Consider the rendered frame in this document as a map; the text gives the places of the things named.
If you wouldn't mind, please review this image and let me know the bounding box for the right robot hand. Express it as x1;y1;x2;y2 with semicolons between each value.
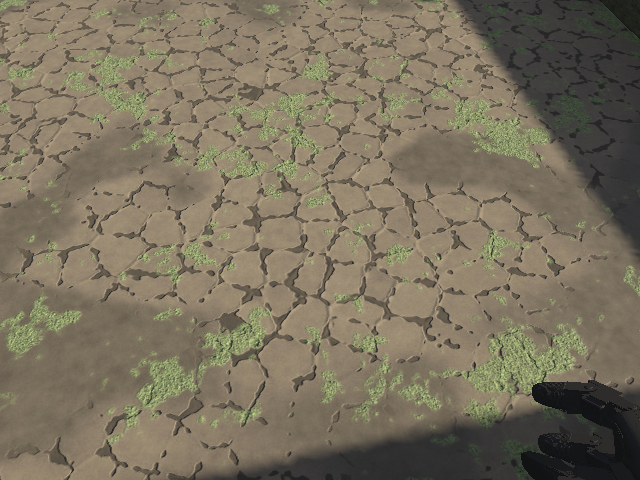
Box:
521;380;640;480

